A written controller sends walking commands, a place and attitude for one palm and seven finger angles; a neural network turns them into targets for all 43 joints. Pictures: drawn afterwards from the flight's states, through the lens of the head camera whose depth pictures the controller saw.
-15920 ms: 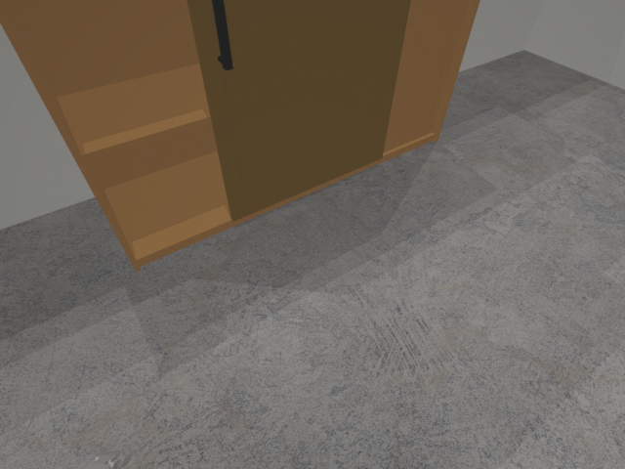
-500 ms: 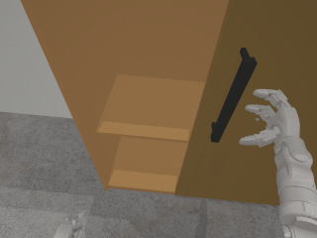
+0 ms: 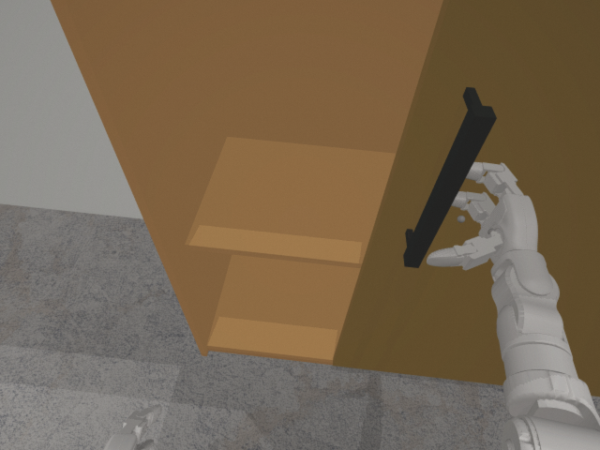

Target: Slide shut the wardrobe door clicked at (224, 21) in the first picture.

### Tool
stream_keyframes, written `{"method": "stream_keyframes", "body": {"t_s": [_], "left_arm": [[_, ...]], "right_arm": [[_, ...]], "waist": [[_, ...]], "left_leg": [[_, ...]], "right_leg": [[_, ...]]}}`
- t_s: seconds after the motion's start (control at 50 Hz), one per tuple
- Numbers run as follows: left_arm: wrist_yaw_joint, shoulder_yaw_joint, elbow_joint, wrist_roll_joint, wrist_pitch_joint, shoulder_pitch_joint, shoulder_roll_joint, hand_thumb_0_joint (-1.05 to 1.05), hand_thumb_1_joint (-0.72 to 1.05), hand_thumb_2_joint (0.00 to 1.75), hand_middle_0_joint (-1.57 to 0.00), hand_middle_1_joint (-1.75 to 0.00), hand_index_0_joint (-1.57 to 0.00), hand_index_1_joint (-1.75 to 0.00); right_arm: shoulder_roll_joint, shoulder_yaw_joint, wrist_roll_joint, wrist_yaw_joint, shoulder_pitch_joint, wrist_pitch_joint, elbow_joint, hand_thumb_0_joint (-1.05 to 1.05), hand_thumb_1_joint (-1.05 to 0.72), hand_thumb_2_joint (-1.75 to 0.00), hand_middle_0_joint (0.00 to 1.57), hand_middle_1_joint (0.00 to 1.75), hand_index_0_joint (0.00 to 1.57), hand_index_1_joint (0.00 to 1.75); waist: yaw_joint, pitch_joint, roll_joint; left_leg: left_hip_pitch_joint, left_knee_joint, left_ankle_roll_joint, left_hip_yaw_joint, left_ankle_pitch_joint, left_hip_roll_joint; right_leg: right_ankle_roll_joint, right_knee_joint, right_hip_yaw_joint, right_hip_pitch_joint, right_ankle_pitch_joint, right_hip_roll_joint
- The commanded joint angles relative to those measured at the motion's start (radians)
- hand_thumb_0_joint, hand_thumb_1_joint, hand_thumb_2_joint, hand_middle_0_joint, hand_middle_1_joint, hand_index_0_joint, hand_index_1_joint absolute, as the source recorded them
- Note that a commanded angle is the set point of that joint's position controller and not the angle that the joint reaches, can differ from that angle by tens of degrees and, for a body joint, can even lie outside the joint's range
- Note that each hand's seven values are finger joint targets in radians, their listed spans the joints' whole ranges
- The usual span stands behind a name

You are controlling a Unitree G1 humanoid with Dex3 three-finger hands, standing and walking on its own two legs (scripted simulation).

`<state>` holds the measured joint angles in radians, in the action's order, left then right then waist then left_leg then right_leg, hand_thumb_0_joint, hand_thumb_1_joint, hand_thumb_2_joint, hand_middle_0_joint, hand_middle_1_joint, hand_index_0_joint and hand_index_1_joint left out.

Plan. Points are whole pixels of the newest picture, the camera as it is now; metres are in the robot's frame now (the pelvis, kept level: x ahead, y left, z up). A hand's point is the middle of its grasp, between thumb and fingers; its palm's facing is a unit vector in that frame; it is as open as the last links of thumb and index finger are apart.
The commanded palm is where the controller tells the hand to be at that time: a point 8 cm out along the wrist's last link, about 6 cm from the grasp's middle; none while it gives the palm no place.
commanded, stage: feel for the door with the fingertips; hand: right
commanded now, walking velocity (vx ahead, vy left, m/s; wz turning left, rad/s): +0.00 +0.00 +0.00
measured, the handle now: (436, 190) +0.46 -0.15 +0.12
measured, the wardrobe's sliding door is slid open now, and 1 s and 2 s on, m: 0.42 0.42 0.42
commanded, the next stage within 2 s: slide the fingers in behind the handle in 0.42 s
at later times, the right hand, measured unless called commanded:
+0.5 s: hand (461, 207) +0.42 -0.17 +0.13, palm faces +0.03 +1.00 -0.02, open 13.8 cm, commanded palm +0.40 -0.22 +0.12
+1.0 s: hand (449, 214) +0.41 -0.15 +0.12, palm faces +0.02 +1.00 -0.01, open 14.0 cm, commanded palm +0.38 -0.21 +0.12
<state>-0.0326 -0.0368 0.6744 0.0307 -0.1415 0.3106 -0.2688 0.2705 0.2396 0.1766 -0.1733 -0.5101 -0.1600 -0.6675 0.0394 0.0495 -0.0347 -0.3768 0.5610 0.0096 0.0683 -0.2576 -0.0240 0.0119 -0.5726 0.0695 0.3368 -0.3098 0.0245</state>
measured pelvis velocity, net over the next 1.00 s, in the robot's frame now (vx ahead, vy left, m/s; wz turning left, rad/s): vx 0.00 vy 0.00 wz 0.01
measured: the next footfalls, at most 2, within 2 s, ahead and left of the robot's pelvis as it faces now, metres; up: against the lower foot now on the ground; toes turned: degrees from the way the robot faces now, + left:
none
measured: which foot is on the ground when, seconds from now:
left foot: down 0.00-1.00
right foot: down 0.00-1.00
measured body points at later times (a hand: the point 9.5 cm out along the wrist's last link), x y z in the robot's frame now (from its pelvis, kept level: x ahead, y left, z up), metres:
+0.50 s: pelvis +0.00 +0.00 +0.00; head +0.02 +0.02 +0.45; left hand +0.10 +0.26 -0.11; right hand +0.41 -0.22 +0.13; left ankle +0.02 +0.11 -0.73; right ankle -0.01 -0.11 -0.73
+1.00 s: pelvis +0.00 +0.00 +0.00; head +0.02 +0.01 +0.45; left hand +0.09 +0.25 -0.11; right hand +0.41 -0.21 +0.12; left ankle +0.02 +0.11 -0.73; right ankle -0.01 -0.11 -0.73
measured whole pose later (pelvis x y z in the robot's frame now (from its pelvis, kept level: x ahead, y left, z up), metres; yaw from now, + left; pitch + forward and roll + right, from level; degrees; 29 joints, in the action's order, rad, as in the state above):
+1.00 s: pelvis +0.00 +0.00 +0.00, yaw +0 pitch +5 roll +0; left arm -0.02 -0.03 0.68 0.03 -0.13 0.32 -0.27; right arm 0.25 0.23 0.16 -0.12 -0.57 -0.20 -0.74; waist 0.05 0.05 -0.04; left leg -0.40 0.57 0.01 0.06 -0.26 -0.02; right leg 0.02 -0.59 0.08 0.36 -0.31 0.02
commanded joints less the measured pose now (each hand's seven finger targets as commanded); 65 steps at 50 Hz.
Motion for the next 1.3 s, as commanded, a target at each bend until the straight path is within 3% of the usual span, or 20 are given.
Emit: {"method": "stream_keyframes", "body": {"t_s": [0.0,0.06,0.1,0.2,0.3,0.38,0.46,0.5,0.58,0.66,0.7,0.76,0.82,0.88,0.92,0.98,1.04,1.16,1.18,1.28], "left_arm": [[-0.009,0.046,-0.129,0.006,-0.05,-0.037,-0.121,0.0,0.9,0.9,-0.2,-0.3,-0.2,-0.3],[-0.014,0.048,-0.12,0.003,-0.041,-0.031,-0.131,0.0,0.9,0.9,-0.2,-0.3,-0.2,-0.3],[-0.016,0.043,-0.124,0.007,-0.042,-0.041,-0.121,0.0,0.9,0.9,-0.2,-0.3,-0.2,-0.3],[-0.022,0.042,-0.111,0.01,-0.044,-0.029,-0.125,0.0,0.9,0.9,-0.2,-0.3,-0.2,-0.3],[-0.023,0.042,-0.093,0.01,-0.039,-0.006,-0.135,0.0,0.9,0.9,-0.2,-0.3,-0.2,-0.3],[-0.02,0.041,-0.096,0.004,-0.033,0.004,-0.135,0.0,0.9,0.9,-0.2,-0.3,-0.2,-0.3],[-0.017,0.046,-0.097,0.003,-0.028,0.019,-0.142,0.0,0.9,0.9,-0.2,-0.3,-0.2,-0.3],[-0.018,0.044,-0.097,0.006,-0.026,0.019,-0.141,0.0,0.9,0.9,-0.2,-0.3,-0.2,-0.3],[-0.016,0.048,-0.1,0.005,-0.026,0.028,-0.139,0.0,0.9,0.9,-0.2,-0.3,-0.2,-0.3],[-0.01,0.049,-0.104,0.005,-0.028,0.03,-0.143,0.0,0.9,0.9,-0.2,-0.3,-0.2,-0.3],[-0.007,0.05,-0.109,0.006,-0.032,0.023,-0.14,0.0,0.9,0.9,-0.2,-0.3,-0.2,-0.3],[-0.005,0.052,-0.11,0.004,-0.03,0.022,-0.145,0.0,0.9,0.9,-0.2,-0.3,-0.2,-0.3],[-0.002,0.053,-0.119,0.007,-0.037,0.008,-0.132,0.0,0.9,0.9,-0.2,-0.3,-0.2,-0.3],[-0.002,0.053,-0.119,0.004,-0.038,0.003,-0.135,0.0,0.9,0.9,-0.2,-0.3,-0.2,-0.3],[-0.003,0.051,-0.123,0.003,-0.041,-0.012,-0.128,0.0,0.9,0.9,-0.2,-0.3,-0.2,-0.3],[-0.005,0.047,-0.117,0.001,-0.037,-0.018,-0.127,0.0,0.9,0.9,-0.2,-0.3,-0.2,-0.3],[-0.004,0.047,-0.126,0.003,-0.042,-0.028,-0.12,0.0,0.9,0.9,-0.2,-0.3,-0.2,-0.3],[0.002,0.053,-0.125,0.004,-0.045,-0.035,-0.118,0.0,0.9,0.9,-0.2,-0.3,-0.2,-0.3],[0.004,0.05,-0.127,0.006,-0.047,-0.04,-0.113,0.0,0.9,0.9,-0.2,-0.3,-0.2,-0.3],[0.0,0.051,-0.122,0.006,-0.042,-0.051,-0.115,0.0,0.9,0.9,-0.2,-0.3,-0.2,-0.3]], "right_arm": [[0.204,0.047,0.007,0.037,-0.399,-0.072,0.263,0.0,0.5,-0.3,0.3,1.2,0.3,1.2],[0.274,0.109,0.004,0.045,-0.367,-0.066,0.226,0.0,0.5,-0.3,0.3,1.2,0.3,1.2],[0.231,0.063,0.002,0.037,-0.422,-0.07,0.243,0.0,0.5,-0.3,0.3,1.2,0.3,1.2],[0.184,0.018,0.014,0.02,-0.493,-0.075,0.191,0.0,0.5,-0.3,0.3,1.2,0.3,1.2],[0.218,0.037,0.005,0.016,-0.546,-0.079,0.084,0.0,0.5,-0.3,0.3,1.2,0.3,1.2],[0.251,0.059,-0.006,0.02,-0.599,-0.098,0.053,0.0,0.5,-0.3,0.3,1.2,0.3,1.2],[0.288,0.095,-0.003,0.013,-0.588,-0.115,0.021,0.0,0.5,-0.3,0.3,1.2,0.3,1.2],[0.29,0.092,0.001,0.005,-0.615,-0.117,0.006,0.0,0.5,-0.3,0.3,1.2,0.3,1.2],[0.263,0.07,-0.002,0.005,-0.614,-0.121,0.015,0.0,0.5,-0.3,0.3,1.2,0.3,1.2],[0.247,0.063,-0.003,0.012,-0.578,-0.12,0.01,0.0,0.5,-0.3,0.3,1.2,0.3,1.2],[0.206,0.031,-0.001,0.013,-0.572,-0.12,0.031,0.0,0.5,-0.3,0.3,1.2,0.3,1.2],[0.238,0.059,-0.004,0.022,-0.531,-0.117,0.046,0.0,0.5,-0.3,0.3,1.2,0.3,1.2],[0.168,0.008,-0.001,0.028,-0.524,-0.117,0.109,0.0,0.5,-0.3,0.3,1.2,0.3,1.2],[0.203,0.047,0.004,0.047,-0.498,-0.11,0.143,0.0,0.5,-0.3,0.3,1.2,0.3,1.2],[0.184,0.03,-0.002,0.06,-0.508,-0.11,0.177,0.0,0.5,-0.3,0.3,1.2,0.3,1.2],[0.222,0.057,-0.014,0.079,-0.49,-0.104,0.18,0.0,0.5,-0.3,0.3,1.2,0.3,1.2],[0.154,0.008,-0.009,0.075,-0.451,-0.097,0.212,0.0,0.5,-0.3,0.3,1.2,0.3,1.2],[0.132,-0.001,-0.005,0.079,-0.393,-0.072,0.266,0.0,0.5,-0.3,0.3,1.2,0.3,1.2],[0.094,-0.034,-0.002,0.077,-0.39,-0.068,0.28,0.0,0.5,-0.3,0.3,1.2,0.3,1.2],[0.118,-0.015,-0.006,0.096,-0.404,-0.047,0.299,0.0,0.5,-0.3,0.3,1.2,0.3,1.2]], "waist": [[-0.012,0.281,0.002],[-0.019,0.274,0.078],[-0.006,0.258,0.0],[0.019,0.262,0.029],[0.028,0.241,0.061],[0.025,0.284,0.016],[0.026,0.298,0.07],[0.03,0.273,0.036],[0.029,0.304,-0.001],[0.026,0.289,0.047],[0.025,0.281,0.017],[0.016,0.289,0.057],[0.015,0.298,-0.005],[0.005,0.301,0.049],[0.006,0.289,0.02],[0.001,0.272,0.02],[0.001,0.288,0.019],[-0.008,0.301,0.036],[-0.004,0.292,0.025],[-0.004,0.267,0.053]], "left_leg": [[0.166,-0.053,0.015,-0.039,0.298,0.019],[0.193,-0.062,0.011,-0.047,0.298,0.02],[0.172,-0.064,0.014,-0.047,0.278,0.018],[0.141,-0.071,0.012,-0.044,0.251,0.022],[0.119,-0.069,0.011,-0.045,0.217,0.021],[0.133,-0.055,0.012,-0.056,0.245,0.017],[0.144,-0.051,0.01,-0.056,0.27,0.02],[0.129,-0.053,0.01,-0.06,0.242,0.019],[0.111,-0.047,0.013,-0.051,0.232,0.023],[0.1,-0.048,0.015,-0.043,0.209,0.027],[0.09,-0.047,0.015,-0.04,0.199,0.026],[0.11,-0.048,0.016,-0.043,0.208,0.027],[0.092,-0.041,0.018,-0.035,0.21,0.028],[0.119,-0.046,0.015,-0.037,0.224,0.028],[0.116,-0.045,0.014,-0.037,0.222,0.026],[0.134,-0.054,0.014,-0.045,0.22,0.024],[0.142,-0.047,0.015,-0.038,0.271,0.025],[0.16,-0.046,0.015,-0.033,0.325,0.025],[0.158,-0.047,0.013,-0.032,0.331,0.024],[0.155,-0.059,0.011,-0.035,0.293,0.022]], "right_leg": [[0.01,0.075,-0.064,-0.088,0.251,-0.016],[0.017,0.076,-0.058,-0.055,0.229,-0.013],[0.014,0.084,-0.057,-0.07,0.212,-0.018],[0.015,0.078,-0.063,-0.086,0.189,-0.018],[0.017,0.07,-0.067,-0.048,0.155,-0.021],[0.019,0.057,-0.061,-0.045,0.176,-0.026],[0.022,0.048,-0.061,-0.029,0.19,-0.022],[0.02,0.05,-0.059,-0.014,0.16,-0.025],[0.018,0.047,-0.064,-0.039,0.171,-0.024],[0.019,0.052,-0.071,-0.029,0.159,-0.019],[0.016,0.059,-0.072,-0.036,0.151,-0.019],[0.019,0.056,-0.073,-0.029,0.161,-0.017],[0.012,0.06,-0.075,-0.072,0.177,-0.015],[0.014,0.065,-0.077,-0.062,0.185,-0.011],[0.011,0.07,-0.074,-0.07,0.184,-0.013],[0.014,0.074,-0.068,-0.055,0.173,-0.014],[0.01,0.072,-0.065,-0.086,0.226,-0.012],[0.007,0.066,-0.064,-0.111,0.29,-0.01],[0.006,0.068,-0.062,-0.113,0.293,-0.012],[0.009,0.076,-0.063,-0.097,0.241,-0.014]]}}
